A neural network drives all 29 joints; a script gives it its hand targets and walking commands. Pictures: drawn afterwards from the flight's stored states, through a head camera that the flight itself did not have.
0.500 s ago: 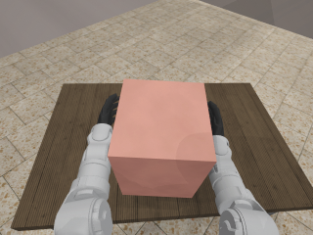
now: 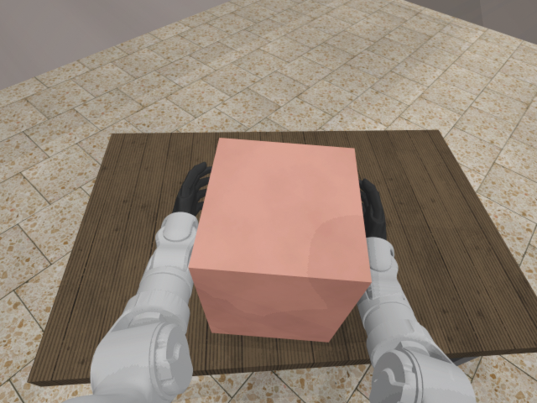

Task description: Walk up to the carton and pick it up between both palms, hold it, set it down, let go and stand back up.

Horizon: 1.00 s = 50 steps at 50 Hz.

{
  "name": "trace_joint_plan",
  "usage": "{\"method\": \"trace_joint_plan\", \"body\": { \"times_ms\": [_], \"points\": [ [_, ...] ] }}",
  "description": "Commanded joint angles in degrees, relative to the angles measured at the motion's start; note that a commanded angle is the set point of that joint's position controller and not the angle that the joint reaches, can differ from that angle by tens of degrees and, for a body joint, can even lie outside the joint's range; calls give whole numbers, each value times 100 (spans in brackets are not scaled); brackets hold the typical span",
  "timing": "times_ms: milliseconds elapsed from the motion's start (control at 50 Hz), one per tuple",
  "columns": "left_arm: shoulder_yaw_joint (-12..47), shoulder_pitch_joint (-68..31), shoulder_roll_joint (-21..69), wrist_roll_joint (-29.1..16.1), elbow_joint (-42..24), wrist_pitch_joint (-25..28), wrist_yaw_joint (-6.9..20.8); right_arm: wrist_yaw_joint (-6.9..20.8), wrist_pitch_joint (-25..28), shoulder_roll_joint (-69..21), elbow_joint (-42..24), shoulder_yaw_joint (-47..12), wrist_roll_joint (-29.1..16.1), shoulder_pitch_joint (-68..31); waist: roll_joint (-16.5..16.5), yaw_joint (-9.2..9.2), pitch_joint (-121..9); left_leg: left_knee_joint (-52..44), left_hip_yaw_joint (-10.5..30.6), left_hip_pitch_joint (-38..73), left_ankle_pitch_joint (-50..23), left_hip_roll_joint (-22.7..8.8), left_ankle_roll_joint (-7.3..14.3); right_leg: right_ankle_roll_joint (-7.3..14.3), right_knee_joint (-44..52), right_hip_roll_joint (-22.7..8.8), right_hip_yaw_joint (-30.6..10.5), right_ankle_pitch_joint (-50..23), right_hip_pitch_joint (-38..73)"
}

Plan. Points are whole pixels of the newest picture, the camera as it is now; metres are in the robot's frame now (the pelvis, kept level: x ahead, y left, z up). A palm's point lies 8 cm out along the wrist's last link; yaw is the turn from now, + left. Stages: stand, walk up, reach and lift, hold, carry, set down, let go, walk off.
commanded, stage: set down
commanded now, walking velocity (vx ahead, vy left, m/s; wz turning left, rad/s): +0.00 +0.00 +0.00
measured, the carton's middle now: (277, 247) +0.35 +0.01 +0.02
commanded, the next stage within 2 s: none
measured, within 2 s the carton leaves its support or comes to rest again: rests again in 0.46 s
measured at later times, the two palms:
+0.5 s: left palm (189, 225) +0.39 +0.16 +0.01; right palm (365, 239) +0.37 -0.13 +0.02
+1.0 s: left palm (194, 224) +0.40 +0.15 +0.01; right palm (367, 243) +0.37 -0.14 +0.01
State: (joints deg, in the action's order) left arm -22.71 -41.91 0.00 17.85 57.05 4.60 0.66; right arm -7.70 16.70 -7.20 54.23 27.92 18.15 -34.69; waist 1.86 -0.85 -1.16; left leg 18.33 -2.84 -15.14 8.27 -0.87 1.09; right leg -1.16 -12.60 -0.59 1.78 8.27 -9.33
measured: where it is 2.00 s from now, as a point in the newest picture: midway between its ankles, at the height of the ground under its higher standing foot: outside the picture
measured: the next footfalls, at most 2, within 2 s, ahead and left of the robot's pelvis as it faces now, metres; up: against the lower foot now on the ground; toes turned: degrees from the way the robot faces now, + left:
none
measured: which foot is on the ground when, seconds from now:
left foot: down 0.00-1.00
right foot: down 0.00-1.00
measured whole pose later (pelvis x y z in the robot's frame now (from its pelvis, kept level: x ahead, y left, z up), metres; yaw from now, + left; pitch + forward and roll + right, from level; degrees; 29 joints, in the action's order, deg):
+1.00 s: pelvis +0.00 +0.00 +0.00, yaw +0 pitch +12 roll -1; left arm -27.2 -43.3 -0.9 20.7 67.2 18.0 0.1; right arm -8.4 26.8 -7.7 60.6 33.8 24.2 -35.2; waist 1.6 -0.5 -3.2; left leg 20.5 -3.0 -23.7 8.4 -1.8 0.7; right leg -0.6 -14.5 -0.1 2.9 8.6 -17.6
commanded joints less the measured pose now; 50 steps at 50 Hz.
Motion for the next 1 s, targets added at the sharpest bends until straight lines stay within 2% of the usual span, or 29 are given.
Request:
{"method": "trace_joint_plan", "body": {
  "times_ms": [0,180,260,620,760,780,820,980],
  "points": [
    [1403,-3499,3207,144,-340,567,769,755,429,-3243,-373,-1769,566,-3656,-271,51,-3217,95,-420,1153,-2187,20,-399,-9,-335,149,342,-2009,1169],
    [1109,-3485,3077,309,-130,813,800,717,609,-3455,-139,-1643,801,-3556,-239,-41,-3170,-18,-474,630,-1839,56,-297,-88,-484,48,258,-2370,1554],
    [1110,-3465,3077,346,-119,979,737,725,731,-3517,-33,-1648,875,-3468,-315,-89,-3360,41,-467,643,-2028,39,-315,-70,-541,48,258,-2537,1499],
    [1320,-3129,3138,391,376,1583,552,681,1192,-3405,671,-1471,1060,-3123,-480,56,-3663,485,-285,911,-2911,-72,-511,122,-529,185,350,-2448,623],
    [1112,-3040,3071,518,590,1652,565,688,1240,-3382,746,-1323,1121,-3115,-419,21,-3426,438,-298,668,-2623,-47,-469,96,-540,161,329,-2369,663],
    [1066,-2995,3050,544,677,1645,574,683,1235,-3391,809,-1291,1133,-3075,-380,56,-3300,440,-296,647,-2599,-40,-453,93,-535,159,322,-2377,671],
    [951,-2965,2988,560,729,1674,602,682,1242,-3425,736,-1308,1164,-3090,-250,1,-3339,389,-315,461,-2395,-16,-377,53,-563,128,287,-2431,782],
    [672,-2910,2831,707,881,1779,631,677,1284,-3472,812,-1127,1353,-2981,-147,-21,-3199,287,-362,113,-1939,-17,-268,0,-637,61,239,-2362,881]
  ]
}}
